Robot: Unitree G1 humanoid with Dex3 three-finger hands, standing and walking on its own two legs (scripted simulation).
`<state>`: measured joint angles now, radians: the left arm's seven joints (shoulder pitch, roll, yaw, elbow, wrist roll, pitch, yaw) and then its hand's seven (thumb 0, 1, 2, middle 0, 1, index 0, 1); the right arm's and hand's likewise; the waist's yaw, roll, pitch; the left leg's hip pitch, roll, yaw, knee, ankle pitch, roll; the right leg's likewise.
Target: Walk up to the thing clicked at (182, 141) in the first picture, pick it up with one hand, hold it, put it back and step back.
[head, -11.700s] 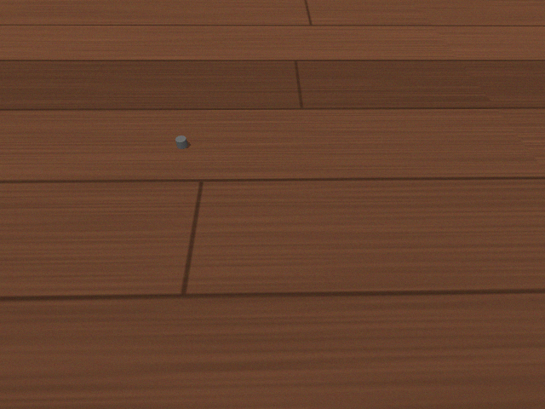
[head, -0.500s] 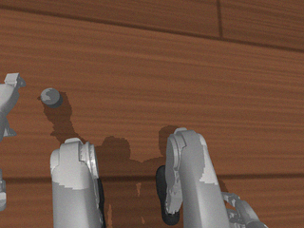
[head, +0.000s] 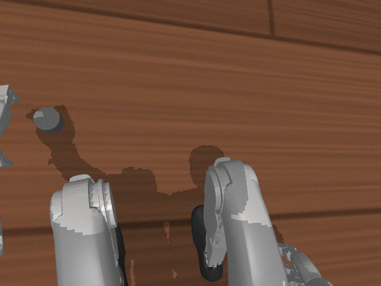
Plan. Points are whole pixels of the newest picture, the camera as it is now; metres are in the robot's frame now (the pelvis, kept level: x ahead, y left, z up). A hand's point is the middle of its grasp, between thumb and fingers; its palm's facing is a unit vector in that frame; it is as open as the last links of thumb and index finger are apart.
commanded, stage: rise first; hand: left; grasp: from above
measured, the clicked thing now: (49, 121) +0.48 +0.29 -0.30
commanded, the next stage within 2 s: approach in 1.62 s
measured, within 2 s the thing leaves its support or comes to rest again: neither
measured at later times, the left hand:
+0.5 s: hand (3, 130) +0.42 +0.34 -0.18, palm faces -0.45 -0.09 -0.89, open 13.9 cm
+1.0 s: hand (5, 126) +0.43 +0.34 -0.18, palm faces -0.45 -0.08 -0.89, open 13.6 cm
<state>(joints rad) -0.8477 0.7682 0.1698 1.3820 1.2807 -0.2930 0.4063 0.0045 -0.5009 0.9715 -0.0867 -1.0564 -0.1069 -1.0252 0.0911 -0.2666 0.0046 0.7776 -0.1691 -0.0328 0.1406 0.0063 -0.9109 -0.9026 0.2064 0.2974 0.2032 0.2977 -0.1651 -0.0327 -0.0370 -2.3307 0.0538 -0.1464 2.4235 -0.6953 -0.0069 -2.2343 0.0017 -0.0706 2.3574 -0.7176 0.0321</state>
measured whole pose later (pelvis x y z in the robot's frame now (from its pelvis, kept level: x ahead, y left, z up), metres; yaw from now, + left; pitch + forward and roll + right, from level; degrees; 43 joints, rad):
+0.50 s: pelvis +0.00 +0.00 -0.01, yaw -1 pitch +33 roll -8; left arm -0.90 0.79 0.15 1.44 1.29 -0.28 0.43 0.00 -0.51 1.00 -0.11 -1.04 -0.11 -1.03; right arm 0.09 -0.27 0.04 0.77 -0.18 -0.04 0.15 0.01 -0.91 -0.90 0.21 0.30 0.20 0.30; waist -0.19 -0.03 -0.03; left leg -2.35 0.05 -0.16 2.45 -0.69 0.00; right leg -2.25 0.00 -0.08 2.37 -0.71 0.04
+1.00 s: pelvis +0.00 +0.00 -0.01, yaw -1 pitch +33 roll -9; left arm -0.90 0.82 0.16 1.44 1.29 -0.27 0.41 0.00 -0.45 0.95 -0.17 -0.98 -0.17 -0.97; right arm 0.12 -0.27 0.06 0.77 -0.18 -0.04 0.16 0.01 -0.91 -0.90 0.21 0.30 0.20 0.30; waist -0.21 -0.03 -0.02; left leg -2.36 0.05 -0.17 2.46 -0.69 0.00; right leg -2.25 0.01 -0.08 2.37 -0.71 0.04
